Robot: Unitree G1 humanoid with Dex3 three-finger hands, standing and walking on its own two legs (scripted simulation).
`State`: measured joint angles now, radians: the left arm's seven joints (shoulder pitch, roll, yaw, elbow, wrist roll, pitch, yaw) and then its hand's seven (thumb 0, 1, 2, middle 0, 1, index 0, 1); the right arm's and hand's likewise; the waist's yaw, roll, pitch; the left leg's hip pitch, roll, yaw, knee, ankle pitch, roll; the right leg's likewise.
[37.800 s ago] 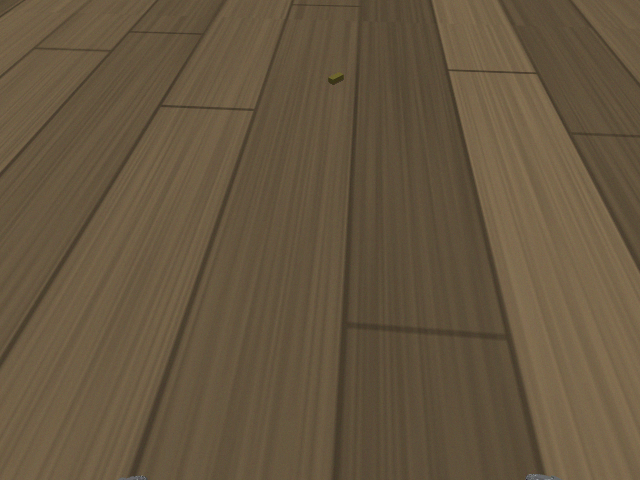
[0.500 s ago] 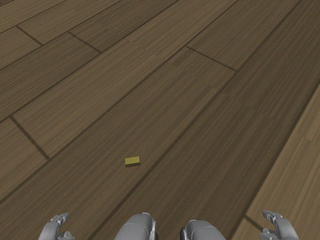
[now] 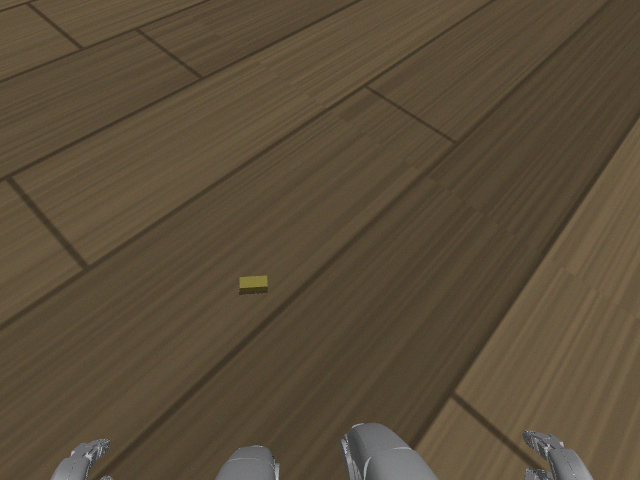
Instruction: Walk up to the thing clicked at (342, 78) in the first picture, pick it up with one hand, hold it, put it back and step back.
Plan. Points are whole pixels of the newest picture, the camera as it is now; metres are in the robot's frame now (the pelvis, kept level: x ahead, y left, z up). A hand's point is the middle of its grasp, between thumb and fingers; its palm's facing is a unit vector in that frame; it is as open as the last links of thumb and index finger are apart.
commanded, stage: step back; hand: left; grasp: from above
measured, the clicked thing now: (253, 283) +0.69 +0.19 -0.76
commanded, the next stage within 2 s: none
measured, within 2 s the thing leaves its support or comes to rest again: neither
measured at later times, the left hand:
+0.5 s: hand out of the picture -0.04 +0.21 -0.13, palm faces +0.00 -0.90 -0.43, open 7.4 cm
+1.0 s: hand out of the picture -0.29 +0.16 -0.17, palm faces -0.01 -0.92 -0.40, open 7.4 cm
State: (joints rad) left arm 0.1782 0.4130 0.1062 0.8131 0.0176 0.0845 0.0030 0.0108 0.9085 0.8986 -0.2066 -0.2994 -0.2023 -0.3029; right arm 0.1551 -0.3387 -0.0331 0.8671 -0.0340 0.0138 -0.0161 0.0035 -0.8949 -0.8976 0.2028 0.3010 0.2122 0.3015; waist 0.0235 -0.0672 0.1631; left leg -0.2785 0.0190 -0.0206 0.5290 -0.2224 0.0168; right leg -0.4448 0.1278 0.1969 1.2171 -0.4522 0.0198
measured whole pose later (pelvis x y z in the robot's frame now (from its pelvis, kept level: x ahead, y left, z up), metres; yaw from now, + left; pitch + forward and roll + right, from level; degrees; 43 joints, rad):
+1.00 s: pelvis -0.35 -0.11 -0.02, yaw -1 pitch -4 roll -2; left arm 0.22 0.36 0.07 0.90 0.04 0.04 -0.01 0.01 0.91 0.90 -0.21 -0.30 -0.20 -0.30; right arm 0.10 -0.42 -0.06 0.82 -0.03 0.05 -0.02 0.00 -0.90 -0.90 0.20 0.30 0.21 0.30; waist 0.03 0.06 0.15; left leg -0.49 0.06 -0.11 0.80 -0.39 0.01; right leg -0.24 0.05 0.02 0.70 -0.41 0.00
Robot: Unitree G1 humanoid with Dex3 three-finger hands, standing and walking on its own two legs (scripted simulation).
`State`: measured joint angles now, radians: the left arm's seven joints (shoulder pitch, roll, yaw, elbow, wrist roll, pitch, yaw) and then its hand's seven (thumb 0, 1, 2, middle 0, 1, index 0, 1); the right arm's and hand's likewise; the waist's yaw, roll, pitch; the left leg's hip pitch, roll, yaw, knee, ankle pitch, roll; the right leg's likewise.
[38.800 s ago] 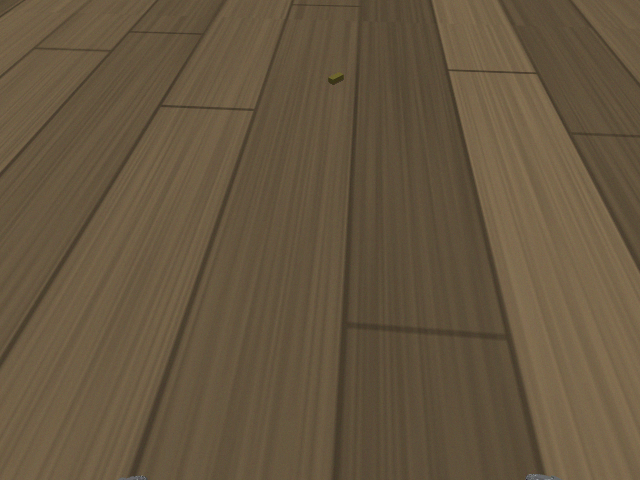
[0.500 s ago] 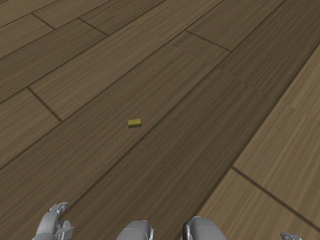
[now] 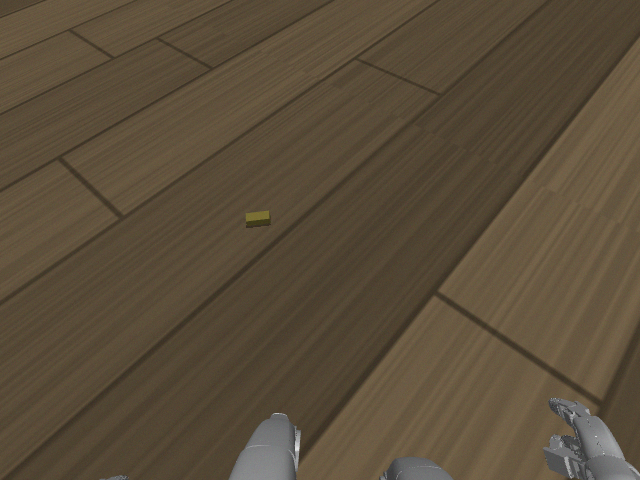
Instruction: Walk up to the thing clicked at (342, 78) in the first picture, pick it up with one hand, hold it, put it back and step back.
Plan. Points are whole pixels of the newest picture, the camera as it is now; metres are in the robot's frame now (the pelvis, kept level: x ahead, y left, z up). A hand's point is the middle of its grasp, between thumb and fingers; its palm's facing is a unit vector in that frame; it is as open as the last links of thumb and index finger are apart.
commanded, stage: step back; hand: left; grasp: from above
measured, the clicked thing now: (258, 218) +1.04 +0.32 -0.73
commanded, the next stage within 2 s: stand in 1.08 s
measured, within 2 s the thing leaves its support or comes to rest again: neither
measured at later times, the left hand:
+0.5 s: hand out of the picture +0.01 +0.29 -0.12, palm faces +0.07 -0.92 -0.39, open 7.4 cm
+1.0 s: hand out of the picture +0.06 +0.29 -0.14, palm faces +0.14 -0.92 -0.37, open 7.4 cm
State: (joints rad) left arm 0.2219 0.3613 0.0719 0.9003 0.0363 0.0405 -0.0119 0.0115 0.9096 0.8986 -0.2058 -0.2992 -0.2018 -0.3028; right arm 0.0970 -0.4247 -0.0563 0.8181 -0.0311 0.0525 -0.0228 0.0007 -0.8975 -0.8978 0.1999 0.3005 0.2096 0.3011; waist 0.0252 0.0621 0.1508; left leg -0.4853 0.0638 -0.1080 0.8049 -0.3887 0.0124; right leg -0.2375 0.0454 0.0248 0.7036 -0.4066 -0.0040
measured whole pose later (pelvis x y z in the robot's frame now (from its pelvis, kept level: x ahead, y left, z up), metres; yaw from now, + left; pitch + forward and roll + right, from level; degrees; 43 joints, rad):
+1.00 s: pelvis +0.01 +0.01 +0.01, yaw +6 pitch -3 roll +1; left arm 0.15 0.38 0.05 0.98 0.00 0.00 0.01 0.01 0.91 0.90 -0.21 -0.30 -0.20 -0.30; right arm 0.14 -0.34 -0.03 1.01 -0.02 0.00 0.00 0.00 -0.90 -0.90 0.20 0.30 0.21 0.30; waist 0.03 -0.02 0.12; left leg -0.31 0.01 0.00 0.62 -0.26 -0.01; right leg -0.27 -0.05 -0.03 0.67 -0.37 0.00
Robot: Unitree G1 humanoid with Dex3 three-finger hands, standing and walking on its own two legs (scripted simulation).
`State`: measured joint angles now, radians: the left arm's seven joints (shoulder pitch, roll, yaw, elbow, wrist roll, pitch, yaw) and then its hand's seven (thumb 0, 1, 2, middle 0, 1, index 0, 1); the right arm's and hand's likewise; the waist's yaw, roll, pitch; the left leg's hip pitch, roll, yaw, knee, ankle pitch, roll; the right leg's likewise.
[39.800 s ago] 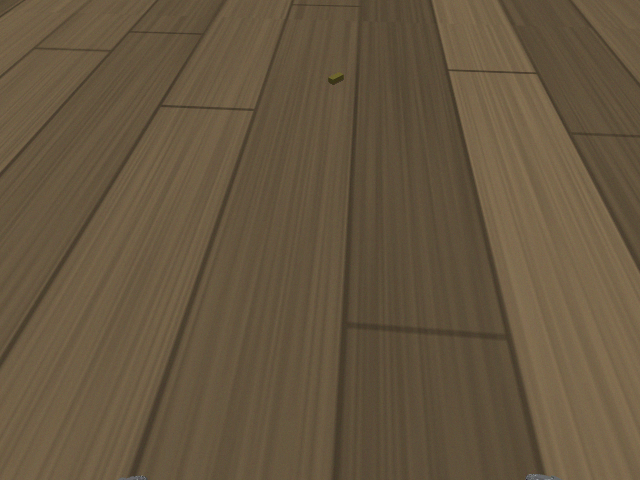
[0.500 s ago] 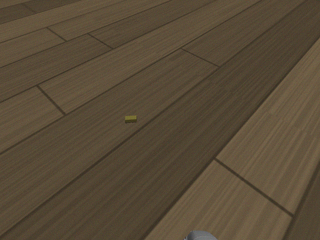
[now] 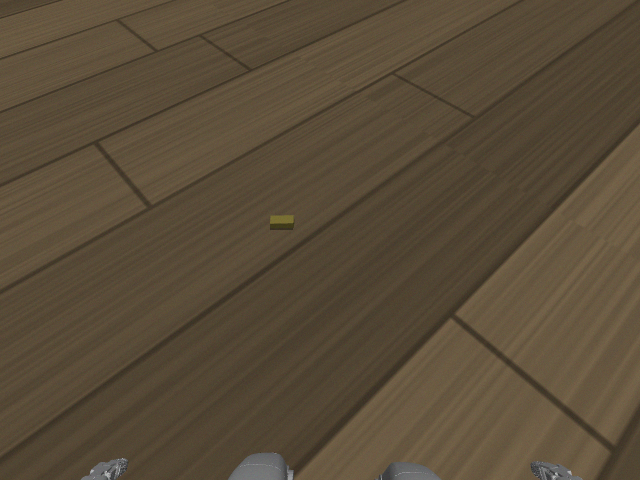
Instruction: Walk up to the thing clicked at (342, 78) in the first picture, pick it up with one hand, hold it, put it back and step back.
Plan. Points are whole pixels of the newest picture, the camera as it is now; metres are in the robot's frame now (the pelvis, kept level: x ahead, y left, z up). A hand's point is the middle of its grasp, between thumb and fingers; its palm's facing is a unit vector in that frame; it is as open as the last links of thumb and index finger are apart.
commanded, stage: step back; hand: left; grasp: from above
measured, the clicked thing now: (282, 221) +1.05 +0.20 -0.74
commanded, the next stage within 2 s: stand in 0.08 s
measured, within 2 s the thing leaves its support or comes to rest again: neither
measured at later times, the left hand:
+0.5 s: hand out of the picture +0.10 +0.26 -0.13, palm faces -0.03 -0.94 -0.33, open 7.4 cm
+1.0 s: hand out of the picture +0.09 +0.26 -0.14, palm faces -0.05 -0.94 -0.33, open 7.4 cm
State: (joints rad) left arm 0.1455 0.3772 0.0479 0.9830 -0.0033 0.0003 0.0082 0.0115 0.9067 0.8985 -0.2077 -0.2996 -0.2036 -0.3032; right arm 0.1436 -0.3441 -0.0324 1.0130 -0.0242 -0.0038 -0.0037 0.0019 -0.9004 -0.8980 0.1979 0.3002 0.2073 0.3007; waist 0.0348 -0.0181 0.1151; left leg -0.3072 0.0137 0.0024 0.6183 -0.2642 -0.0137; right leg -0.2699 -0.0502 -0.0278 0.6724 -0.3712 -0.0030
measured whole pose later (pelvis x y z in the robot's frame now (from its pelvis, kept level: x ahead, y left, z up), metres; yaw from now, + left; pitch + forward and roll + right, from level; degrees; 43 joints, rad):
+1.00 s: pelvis +0.01 +0.01 +0.02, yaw -1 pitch -2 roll +0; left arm 0.11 0.36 0.00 1.14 0.01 -0.01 -0.01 0.01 0.91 0.90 -0.21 -0.30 -0.20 -0.30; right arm 0.10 -0.34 0.00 1.15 -0.01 -0.01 0.01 0.00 -0.90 -0.90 0.20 0.30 0.21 0.30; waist 0.00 -0.01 0.06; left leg -0.16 0.03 0.03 0.33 -0.13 -0.02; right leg -0.11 -0.03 -0.01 0.34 -0.19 0.02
